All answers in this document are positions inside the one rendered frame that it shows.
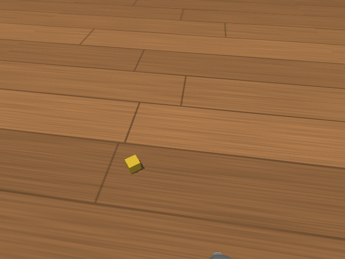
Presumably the small box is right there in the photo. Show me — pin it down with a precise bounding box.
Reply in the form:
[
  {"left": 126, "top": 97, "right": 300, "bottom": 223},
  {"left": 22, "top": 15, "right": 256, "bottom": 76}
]
[{"left": 125, "top": 155, "right": 141, "bottom": 174}]

